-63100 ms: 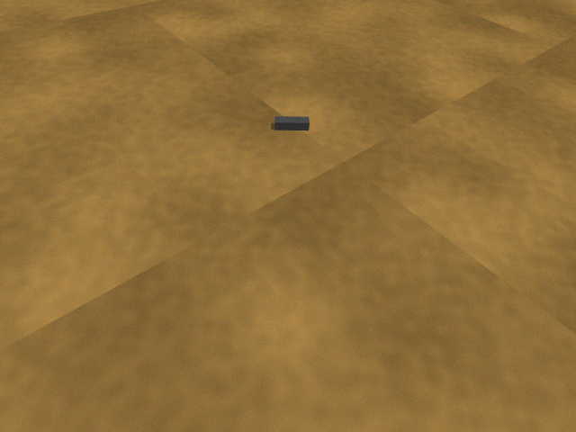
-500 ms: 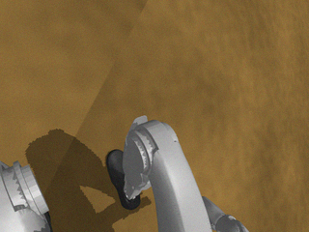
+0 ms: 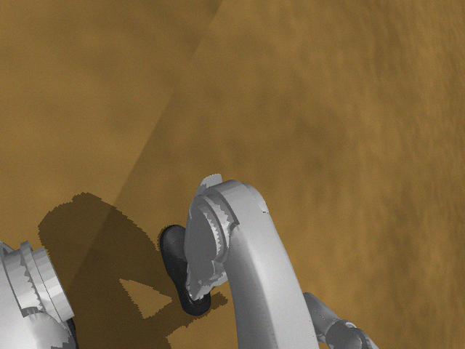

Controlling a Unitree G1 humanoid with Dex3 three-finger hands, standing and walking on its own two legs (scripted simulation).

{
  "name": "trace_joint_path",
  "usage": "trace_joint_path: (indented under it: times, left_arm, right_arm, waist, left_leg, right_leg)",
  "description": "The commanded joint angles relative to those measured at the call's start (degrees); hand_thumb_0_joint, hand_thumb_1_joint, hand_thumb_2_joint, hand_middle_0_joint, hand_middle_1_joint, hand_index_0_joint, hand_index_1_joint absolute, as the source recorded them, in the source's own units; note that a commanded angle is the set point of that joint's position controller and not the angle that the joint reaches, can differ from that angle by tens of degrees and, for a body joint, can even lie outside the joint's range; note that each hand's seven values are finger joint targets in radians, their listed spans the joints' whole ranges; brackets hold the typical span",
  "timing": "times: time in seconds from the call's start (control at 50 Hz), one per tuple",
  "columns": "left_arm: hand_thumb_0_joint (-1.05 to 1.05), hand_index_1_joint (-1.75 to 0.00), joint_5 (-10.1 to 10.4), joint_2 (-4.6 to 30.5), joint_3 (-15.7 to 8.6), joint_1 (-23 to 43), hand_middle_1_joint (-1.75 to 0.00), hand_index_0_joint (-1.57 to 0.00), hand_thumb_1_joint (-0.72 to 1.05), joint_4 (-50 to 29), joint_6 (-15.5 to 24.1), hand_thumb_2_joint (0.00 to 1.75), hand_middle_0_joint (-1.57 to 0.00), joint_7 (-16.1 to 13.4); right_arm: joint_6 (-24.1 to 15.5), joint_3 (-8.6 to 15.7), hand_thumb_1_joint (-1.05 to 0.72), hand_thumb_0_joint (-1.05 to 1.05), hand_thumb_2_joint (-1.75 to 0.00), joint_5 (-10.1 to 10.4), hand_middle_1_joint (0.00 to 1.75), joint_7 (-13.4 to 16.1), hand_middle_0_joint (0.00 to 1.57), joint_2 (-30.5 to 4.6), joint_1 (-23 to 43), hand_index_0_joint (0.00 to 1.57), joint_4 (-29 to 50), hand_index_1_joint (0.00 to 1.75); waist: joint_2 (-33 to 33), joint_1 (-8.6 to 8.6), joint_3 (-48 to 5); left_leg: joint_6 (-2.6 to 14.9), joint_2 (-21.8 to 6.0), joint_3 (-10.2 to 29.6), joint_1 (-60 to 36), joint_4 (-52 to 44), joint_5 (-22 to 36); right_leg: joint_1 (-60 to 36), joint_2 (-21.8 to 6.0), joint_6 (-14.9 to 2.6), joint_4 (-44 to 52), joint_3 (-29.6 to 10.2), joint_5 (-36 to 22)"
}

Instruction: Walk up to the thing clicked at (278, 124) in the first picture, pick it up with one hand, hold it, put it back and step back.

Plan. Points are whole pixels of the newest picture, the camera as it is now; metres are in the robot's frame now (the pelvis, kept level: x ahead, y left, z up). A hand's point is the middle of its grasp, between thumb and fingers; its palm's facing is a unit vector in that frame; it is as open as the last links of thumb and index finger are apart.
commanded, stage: close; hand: left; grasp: from above
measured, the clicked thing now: out of the picture +0.43 +0.44 -0.28
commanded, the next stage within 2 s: settle in 1.94 s
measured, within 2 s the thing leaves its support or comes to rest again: neither
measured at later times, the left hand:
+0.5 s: hand out of the picture +0.41 +0.43 -0.24, palm faces -0.43 -0.21 -0.88, open 12.5 cm
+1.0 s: hand out of the picture +0.42 +0.42 -0.24, palm faces -0.40 -0.21 -0.89, open 12.2 cm
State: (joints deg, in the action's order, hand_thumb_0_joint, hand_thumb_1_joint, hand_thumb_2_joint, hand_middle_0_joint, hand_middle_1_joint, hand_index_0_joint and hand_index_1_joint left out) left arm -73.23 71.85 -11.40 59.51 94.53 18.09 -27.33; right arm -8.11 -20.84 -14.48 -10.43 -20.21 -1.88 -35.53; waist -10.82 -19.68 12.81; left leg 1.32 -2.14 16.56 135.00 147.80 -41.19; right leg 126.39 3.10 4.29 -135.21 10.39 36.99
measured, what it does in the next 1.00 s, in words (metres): stands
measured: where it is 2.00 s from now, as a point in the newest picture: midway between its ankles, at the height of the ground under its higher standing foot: (133, 318)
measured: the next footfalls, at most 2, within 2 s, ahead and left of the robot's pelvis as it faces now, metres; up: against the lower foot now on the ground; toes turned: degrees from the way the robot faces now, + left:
none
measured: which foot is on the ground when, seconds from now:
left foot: down 0.00-1.00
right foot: down 0.00-1.00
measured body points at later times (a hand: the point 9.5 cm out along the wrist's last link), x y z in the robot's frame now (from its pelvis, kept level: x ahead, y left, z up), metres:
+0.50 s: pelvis +0.00 +0.00 +0.00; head +0.28 +0.16 +0.31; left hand +0.43 +0.43 -0.19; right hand +0.08 -0.25 -0.06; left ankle +0.06 +0.12 -0.27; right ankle +0.13 -0.13 -0.27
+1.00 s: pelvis +0.00 +0.00 +0.00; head +0.28 +0.16 +0.31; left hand +0.44 +0.43 -0.19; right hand +0.08 -0.26 -0.05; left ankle +0.06 +0.12 -0.27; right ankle +0.13 -0.13 -0.27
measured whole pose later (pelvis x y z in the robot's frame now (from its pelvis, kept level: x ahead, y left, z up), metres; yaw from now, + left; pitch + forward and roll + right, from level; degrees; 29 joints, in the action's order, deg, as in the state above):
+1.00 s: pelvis +0.00 +0.00 +0.00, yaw +0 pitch +26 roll -17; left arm -72.3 73.0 -11.8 60.3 94.7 16.9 -27.5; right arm -8.4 -21.3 -14.5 -10.1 -21.0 -2.5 -35.3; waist -10.9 -20.2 13.2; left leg 1.4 -2.3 16.8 135.2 147.9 -41.4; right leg 126.6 3.2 4.5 -135.1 10.6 36.9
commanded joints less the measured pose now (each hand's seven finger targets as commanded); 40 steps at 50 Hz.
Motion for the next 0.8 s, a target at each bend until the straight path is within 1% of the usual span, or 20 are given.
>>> trace_joint_path:
  times: [0.0,0.02,0.04,0.08,0.1,0.14,0.18,0.2,0.24,0.32,0.34,0.36,0.42,0.54,0.56,0.6,0.62,0.64,0.68,0.78]
  left_arm:
    - [0.00,-0.88,1.03,17.75,-0.80,11.36,-0.92,-0.27,-0.22,-6.24,-0.14,0.74,-0.23,-2.78]
    - [0.00,-0.88,1.01,18.83,-1.56,12.90,-0.92,-0.27,-0.22,-8.14,0.00,0.74,-0.23,-2.92]
    - [0.00,-0.89,0.24,17.88,-0.83,9.88,-0.93,-0.26,-0.22,-3.99,-0.60,0.74,-0.23,-2.81]
    - [0.00,-0.89,0.56,19.23,-1.45,11.91,-0.93,-0.26,-0.23,-7.27,-0.31,0.75,-0.22,-3.09]
    - [0.00,-0.90,0.60,18.91,-1.64,10.67,-0.94,-0.24,-0.24,-5.01,-0.73,0.76,-0.21,-3.23]
    - [0.00,-0.90,1.30,19.30,-1.64,13.23,-0.94,-0.24,-0.24,-8.50,-0.46,0.75,-0.21,-3.30]
    - [0.00,-0.90,1.09,18.09,-1.09,9.89,-0.93,-0.25,-0.24,-3.30,-1.24,0.76,-0.22,-2.97]
    - [0.00,-0.89,1.62,17.96,-0.70,11.40,-0.93,-0.25,-0.23,-5.79,-1.02,0.75,-0.22,-2.75]
    - [0.00,-0.90,1.29,17.56,-0.41,9.47,-0.94,-0.25,-0.23,-3.07,-1.47,0.75,-0.22,-2.35]
    - [0.00,-0.91,1.77,18.62,-0.60,11.18,-0.94,-0.25,-0.23,-7.21,-1.21,0.75,-0.22,-1.20]
    - [0.00,-0.91,1.99,18.34,-0.69,10.27,-0.95,-0.26,-0.23,-6.17,-1.18,0.74,-0.22,-1.00]
    - [0.00,-0.90,2.34,18.80,-1.24,10.56,-0.93,-0.26,-0.22,-7.43,-0.93,0.74,-0.22,-1.00]
    - [0.00,-0.91,2.76,17.33,-0.79,8.75,-0.95,-0.24,-0.24,-5.54,-0.34,0.77,-0.20,-0.38]
    - [0.00,-0.88,2.26,19.46,-2.08,11.72,-0.92,-0.26,-0.22,-10.09,1.17,0.75,-0.22,-1.19]
    - [0.00,-0.89,1.62,18.41,-1.37,9.54,-0.92,-0.25,-0.24,-6.26,0.81,0.77,-0.22,-1.33]
    - [0.00,-0.89,1.46,19.24,-1.59,12.40,-0.93,-0.24,-0.24,-10.52,1.19,0.76,-0.21,-1.92]
    - [0.00,-0.90,0.99,18.97,-1.96,9.64,-0.93,-0.24,-0.23,-5.86,0.55,0.76,-0.21,-2.21]
    - [0.00,-0.89,1.01,17.61,-1.02,9.13,-0.92,-0.26,-0.21,-5.45,0.56,0.75,-0.22,-2.32]
    - [0.00,-0.90,1.40,18.78,-1.80,11.63,-0.94,-0.25,-0.21,-7.32,0.77,0.76,-0.22,-2.86]
    - [0.00,-0.89,1.19,18.31,-0.95,11.07,-0.93,-0.27,-0.19,-5.56,-0.35,0.74,-0.23,-2.91]
  right_arm:
    - [0.32,5.77,-0.88,0.00,-0.89,0.28,0.30,1.13,0.20,-20.37,-10.35,0.20,-0.96,0.30]
    - [0.34,5.81,-0.88,0.00,-0.89,0.22,0.30,1.12,0.20,-20.53,-10.53,0.20,-1.05,0.30]
    - [0.26,5.03,-0.88,0.00,-0.89,0.13,0.30,1.08,0.20,-19.69,-10.47,0.20,-0.74,0.30]
    - [0.10,5.70,-0.88,0.00,-0.89,0.25,0.30,1.12,0.20,-20.53,-10.48,0.20,-0.75,0.30]
    - [0.09,4.79,-0.88,0.00,-0.89,0.34,0.30,1.05,0.20,-19.50,-10.15,0.20,-0.69,0.30]
    - [0.17,5.74,-0.88,0.00,-0.89,0.08,0.30,1.16,0.20,-20.98,-10.64,0.20,-1.04,0.30]
    - [-0.01,4.97,-0.88,0.00,-0.89,0.19,0.30,1.17,0.20,-19.93,-10.02,0.20,-0.71,0.30]
    - [0.00,5.44,-0.88,0.00,-0.89,0.32,0.30,1.11,0.20,-20.61,-10.36,0.20,-1.11,0.30]
    - [0.05,4.41,-0.88,0.00,-0.89,0.20,0.30,1.10,0.20,-19.38,-9.98,0.20,-0.94,0.30]
    - [0.23,5.38,-0.88,0.00,-0.89,0.34,0.30,1.15,0.20,-20.65,-10.55,0.20,-0.92,0.30]
    - [0.14,4.43,-0.88,0.00,-0.89,0.62,0.30,0.99,0.20,-19.33,-10.04,0.20,-0.42,0.30]
    - [0.41,4.68,-0.88,0.00,-0.89,0.26,0.30,1.08,0.20,-20.33,-10.46,0.20,-0.88,0.30]
    - [0.65,4.31,-0.88,0.00,-0.89,0.42,0.30,1.12,0.20,-19.73,-9.70,0.20,-0.76,0.30]
    - [1.03,4.68,-0.88,0.00,-0.89,0.10,0.30,1.16,0.20,-20.28,-10.41,0.20,-1.25,0.30]
    - [0.99,3.89,-0.88,0.00,-0.89,0.15,0.30,1.09,0.20,-19.31,-9.80,0.20,-0.59,0.30]
    - [0.93,5.21,-0.87,0.00,-0.89,-0.01,0.30,1.16,0.20,-20.56,-10.78,0.20,-1.11,0.30]
    - [1.00,4.17,-0.87,0.00,-0.89,-0.09,0.30,1.07,0.20,-19.45,-10.76,0.20,-1.17,0.30]
    - [1.04,4.09,-0.87,0.00,-0.89,-0.18,0.30,1.03,0.20,-19.34,-10.19,0.20,-1.05,0.30]
    - [0.77,5.04,-0.87,0.00,-0.89,-0.32,0.30,1.23,0.20,-20.68,-10.35,0.20,-0.52,0.30]
    - [0.41,5.02,-0.88,0.00,-0.89,-0.35,0.30,1.19,0.20,-20.45,-10.64,0.20,-1.09,0.30]
  waist:
    - [34.89,-2.74,-35.88]
    - [35.49,-2.58,-36.89]
    - [35.11,-2.76,-35.61]
    - [36.21,-2.43,-37.01]
    - [35.34,-2.27,-36.58]
    - [36.51,-3.02,-37.70]
    - [35.38,-2.89,-35.83]
    - [35.45,-3.35,-35.48]
    - [34.62,-2.82,-34.03]
    - [36.55,-2.99,-36.21]
    - [36.16,-2.68,-36.09]
    - [35.66,-3.05,-36.27]
    - [34.81,-3.10,-35.79]
    - [37.14,-3.18,-37.02]
    - [36.08,-2.89,-36.25]
    - [37.34,-3.23,-36.83]
    - [35.77,-3.11,-35.72]
    - [34.87,-3.24,-34.99]
    - [34.81,-3.41,-35.67]
    - [34.49,-3.49,-34.94]
  left_leg:
    - [-1.35,-2.58,-4.88,-30.37,-16.21,15.25]
    - [-1.48,-2.66,-4.69,-31.39,-15.92,16.46]
    - [-1.37,-2.64,-4.81,-31.28,-16.03,15.90]
    - [-1.53,-2.61,-4.89,-31.79,-16.22,16.60]
    - [-1.47,-2.71,-4.71,-31.37,-15.89,16.86]
    - [-1.51,-2.73,-4.82,-31.85,-15.78,18.25]
    - [-1.39,-2.78,-4.82,-30.95,-15.53,16.85]
    - [-1.44,-2.73,-4.82,-30.02,-15.51,16.95]
    - [-1.41,-2.76,-4.70,-29.17,-16.05,15.14]
    - [-1.69,-3.10,-4.17,-33.05,-16.29,17.57]
    - [-1.62,-3.01,-4.40,-31.89,-16.04,17.32]
    - [-1.74,-3.13,-4.08,-32.30,-16.08,17.84]
    - [-1.73,-3.24,-3.81,-32.12,-15.60,18.18]
    - [-1.74,-3.31,-4.04,-33.36,-15.68,18.39]
    - [-1.62,-3.19,-4.00,-32.91,-15.68,17.47]
    - [-1.61,-3.08,-4.45,-32.88,-15.64,18.13]
    - [-1.55,-3.08,-4.22,-32.06,-15.71,17.58]
    - [-1.25,-2.92,-4.77,-30.55,-15.49,16.09]
    - [-1.37,-2.89,-4.53,-30.64,-15.93,16.16]
    - [-1.21,-2.72,-4.70,-29.51,-15.87,15.04]
  right_leg:
    - [-15.96,1.59,-4.71,9.33,6.30,-12.76]
    - [-15.99,1.40,-4.67,9.20,6.31,-13.60]
    - [-15.63,1.52,-4.74,9.15,6.17,-12.80]
    - [-16.63,1.52,-4.80,9.04,6.08,-13.61]
    - [-16.24,1.50,-4.72,8.85,6.10,-13.63]
    - [-16.65,1.39,-4.59,9.06,6.18,-14.95]
    - [-15.84,1.56,-4.70,9.08,6.28,-13.54]
    - [-15.79,1.48,-4.53,9.23,6.24,-13.91]
    - [-15.27,1.54,-4.64,9.31,6.26,-12.30]
    - [-14.89,1.27,-4.53,9.26,6.06,-13.11]
    - [-15.90,1.20,-4.57,9.34,5.83,-13.16]
    - [-15.60,1.16,-4.51,9.35,6.16,-13.45]
    - [-15.20,1.29,-4.55,9.54,6.34,-13.13]
    - [-16.04,1.23,-4.39,9.41,6.30,-13.77]
    - [-15.80,1.33,-4.62,9.25,6.33,-12.92]
    - [-16.51,1.22,-4.47,9.42,6.13,-14.28]
    - [-15.91,1.34,-4.54,9.09,6.44,-13.61]
    - [-16.13,1.71,-4.51,9.59,6.49,-12.80]
    - [-17.07,1.47,-4.48,9.75,6.54,-13.75]
    - [-16.29,1.64,-4.48,9.75,6.58,-12.86]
